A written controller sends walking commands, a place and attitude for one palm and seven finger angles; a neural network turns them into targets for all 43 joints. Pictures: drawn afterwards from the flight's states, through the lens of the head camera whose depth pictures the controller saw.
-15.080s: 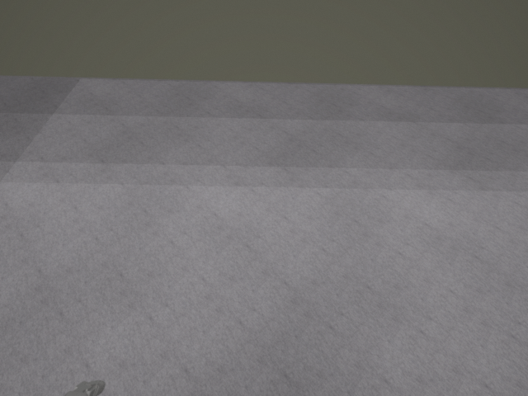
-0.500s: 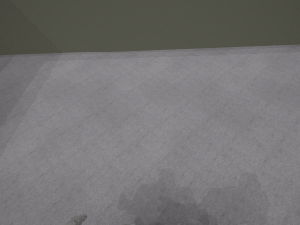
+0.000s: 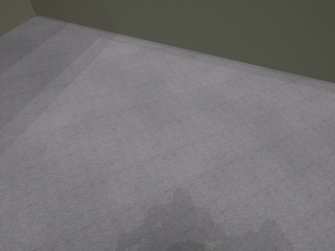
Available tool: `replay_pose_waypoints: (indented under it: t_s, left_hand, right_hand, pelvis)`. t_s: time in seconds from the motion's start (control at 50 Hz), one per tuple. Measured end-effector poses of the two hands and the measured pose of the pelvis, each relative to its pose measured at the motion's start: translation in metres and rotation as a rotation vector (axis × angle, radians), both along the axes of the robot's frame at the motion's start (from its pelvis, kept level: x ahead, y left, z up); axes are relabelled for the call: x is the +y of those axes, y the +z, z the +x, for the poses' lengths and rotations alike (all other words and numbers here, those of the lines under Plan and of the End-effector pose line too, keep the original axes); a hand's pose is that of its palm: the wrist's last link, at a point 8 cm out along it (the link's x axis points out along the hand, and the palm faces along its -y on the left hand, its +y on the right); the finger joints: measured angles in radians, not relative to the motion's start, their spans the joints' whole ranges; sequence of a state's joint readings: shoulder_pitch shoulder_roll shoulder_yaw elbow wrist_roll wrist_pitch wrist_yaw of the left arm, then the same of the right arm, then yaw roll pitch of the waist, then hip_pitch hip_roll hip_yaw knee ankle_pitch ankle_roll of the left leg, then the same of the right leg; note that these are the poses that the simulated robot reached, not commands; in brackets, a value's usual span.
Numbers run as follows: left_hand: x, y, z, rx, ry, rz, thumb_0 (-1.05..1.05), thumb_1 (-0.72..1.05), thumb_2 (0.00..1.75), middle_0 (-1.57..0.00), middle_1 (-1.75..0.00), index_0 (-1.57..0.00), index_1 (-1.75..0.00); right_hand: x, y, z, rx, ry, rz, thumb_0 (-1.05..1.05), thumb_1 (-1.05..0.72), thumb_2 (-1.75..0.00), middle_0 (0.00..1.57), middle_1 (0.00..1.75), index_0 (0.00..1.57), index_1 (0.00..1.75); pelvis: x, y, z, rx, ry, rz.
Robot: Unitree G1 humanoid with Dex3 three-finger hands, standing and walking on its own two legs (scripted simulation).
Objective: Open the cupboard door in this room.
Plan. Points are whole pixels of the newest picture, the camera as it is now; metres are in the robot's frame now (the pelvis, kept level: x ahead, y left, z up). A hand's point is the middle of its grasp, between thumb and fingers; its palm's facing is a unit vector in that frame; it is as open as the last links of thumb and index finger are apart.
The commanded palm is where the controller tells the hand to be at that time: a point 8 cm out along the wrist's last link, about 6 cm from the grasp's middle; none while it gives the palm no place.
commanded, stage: turn or walk to find it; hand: left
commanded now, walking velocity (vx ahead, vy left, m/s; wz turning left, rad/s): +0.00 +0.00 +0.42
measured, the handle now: out of the picture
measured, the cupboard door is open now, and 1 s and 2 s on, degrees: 0 0 0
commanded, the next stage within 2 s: none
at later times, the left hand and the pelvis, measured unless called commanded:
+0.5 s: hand out of the picture +0.03 +0.16 -0.14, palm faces +0.22 -0.94 -0.28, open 7.3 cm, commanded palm none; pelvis -0.01 -0.05 +0.01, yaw +13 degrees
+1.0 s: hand out of the picture -0.09 +0.21 -0.16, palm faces +0.45 -0.86 -0.25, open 7.4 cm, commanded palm none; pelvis -0.04 -0.01 +0.01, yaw +24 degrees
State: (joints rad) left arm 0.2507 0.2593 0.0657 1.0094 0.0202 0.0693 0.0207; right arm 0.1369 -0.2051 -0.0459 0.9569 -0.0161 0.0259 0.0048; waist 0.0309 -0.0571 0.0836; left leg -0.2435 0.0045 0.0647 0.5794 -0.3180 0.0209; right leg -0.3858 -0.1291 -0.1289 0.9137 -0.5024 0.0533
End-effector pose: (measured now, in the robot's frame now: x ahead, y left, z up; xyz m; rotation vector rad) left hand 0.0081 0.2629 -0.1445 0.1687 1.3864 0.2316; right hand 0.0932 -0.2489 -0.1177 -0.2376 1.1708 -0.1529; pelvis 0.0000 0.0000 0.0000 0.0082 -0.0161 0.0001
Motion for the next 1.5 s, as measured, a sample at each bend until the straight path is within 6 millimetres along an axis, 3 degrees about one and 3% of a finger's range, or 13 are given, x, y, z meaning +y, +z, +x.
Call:
replay_pose_waypoints:
  t_s: [0.18,0.3,0.36,0.5,0.62,0.7,0.82,0.88,0.98,1.06,1.24,1.38,1.5]
  left_hand:
    - [0.002,0.020,0.017,-0.103,0.027,0.012,0.01,0.91,0.90,-0.20,-0.30,-0.20,-0.30]
    - [-0.021,0.029,0.038,-0.188,0.023,0.035,0.01,0.91,0.90,-0.20,-0.30,-0.20,-0.30]
    - [-0.036,0.032,0.039,-0.232,0.027,0.057,0.01,0.91,0.90,-0.20,-0.30,-0.20,-0.30]
    - [-0.062,0.043,0.004,-0.209,0.104,0.056,0.01,0.91,0.90,-0.20,-0.30,-0.20,-0.30]
    - [-0.067,0.037,-0.033,-0.152,0.179,0.040,0.01,0.91,0.90,-0.21,-0.30,-0.21,-0.30]
    - [-0.060,0.028,-0.064,-0.114,0.241,0.027,0.01,0.91,0.90,-0.21,-0.30,-0.21,-0.30]
    - [-0.035,0.001,-0.118,-0.047,0.343,0.005,0.01,0.91,0.90,-0.21,-0.30,-0.21,-0.30]
    - [-0.026,0.001,-0.133,-0.008,0.369,0.003,0.01,0.91,0.90,-0.20,-0.30,-0.20,-0.30]
    - [-0.018,0.012,-0.131,-0.055,0.396,0.010,0.01,0.91,0.90,-0.20,-0.30,-0.20,-0.30]
    - [-0.017,0.020,-0.119,-0.106,0.403,0.030,0.01,0.91,0.90,-0.20,-0.30,-0.20,-0.30]
    - [-0.045,0.032,-0.086,-0.216,0.403,0.101,0.01,0.91,0.90,-0.20,-0.30,-0.20,-0.30]
    - [-0.082,0.044,-0.108,-0.193,0.483,0.100,0.01,0.91,0.90,-0.20,-0.30,-0.20,-0.30]
    - [-0.104,0.039,-0.139,-0.144,0.564,0.073,0.01,0.91,0.90,-0.20,-0.30,-0.21,-0.30]
  right_hand:
    - [0.016,0.004,0.006,0.001,0.054,0.033,0.01,-0.90,-0.90,0.21,0.29,0.21,0.30]
    - [-0.001,-0.014,-0.008,0.046,0.056,0.068,0.01,-0.90,-0.90,0.21,0.29,0.21,0.30]
    - [-0.016,-0.028,-0.015,0.076,0.058,0.085,0.01,-0.90,-0.90,0.21,0.29,0.21,0.30]
    - [-0.038,-0.025,-0.019,0.146,0.104,0.076,0.01,-0.91,-0.90,0.20,0.29,0.20,0.30]
    - [-0.038,-0.019,-0.015,0.185,0.165,0.049,0.01,-0.91,-0.90,0.20,0.29,0.20,0.30]
    - [-0.023,-0.016,0.001,0.175,0.230,0.028,0.01,-0.91,-0.90,0.20,0.29,0.20,0.30]
    - [0.020,-0.010,0.035,0.058,0.337,-0.003,0.01,-0.91,-0.90,0.20,0.29,0.20,0.30]
    - [0.038,-0.001,0.042,0.013,0.372,-0.002,0.01,-0.91,-0.90,0.20,0.29,0.20,0.30]
    - [0.053,0.007,0.044,0.006,0.414,0.007,0.01,-0.90,-0.90,0.20,0.29,0.20,0.30]
    - [0.055,0.004,0.043,0.018,0.432,0.026,0.01,-0.90,-0.90,0.21,0.29,0.21,0.30]
    - [0.020,-0.028,0.040,0.090,0.437,0.068,0.01,-0.90,-0.90,0.21,0.29,0.21,0.30]
    - [-0.002,-0.026,0.046,0.160,0.486,0.049,0.01,-0.91,-0.90,0.20,0.29,0.20,0.30]
    - [-0.001,-0.021,0.052,0.198,0.551,0.015,0.01,-0.91,-0.90,0.20,0.29,0.20,0.30]
  pelvis:
    - [0.001,0.011,-0.005,0.011,0.066,-0.010]
    - [-0.019,0.007,-0.009,0.015,0.116,0.005]
    - [-0.032,0.001,-0.011,0.011,0.146,0.008]
    - [-0.046,0.010,-0.015,0.002,0.221,0.029]
    - [-0.046,0.013,-0.018,0.010,0.276,0.035]
    - [-0.039,0.011,-0.023,0.013,0.314,0.027]
    - [-0.017,-0.003,-0.036,0.010,0.366,0.000]
    - [-0.012,0.001,-0.040,0.004,0.379,-0.004]
    - [-0.009,0.010,-0.044,0.004,0.416,-0.016]
    - [-0.013,0.012,-0.044,0.009,0.447,-0.013]
    - [-0.045,0.000,-0.036,0.016,0.524,0.006]
    - [-0.060,0.010,-0.033,0.013,0.603,0.027]
    - [-0.063,0.013,-0.034,0.020,0.662,0.034]
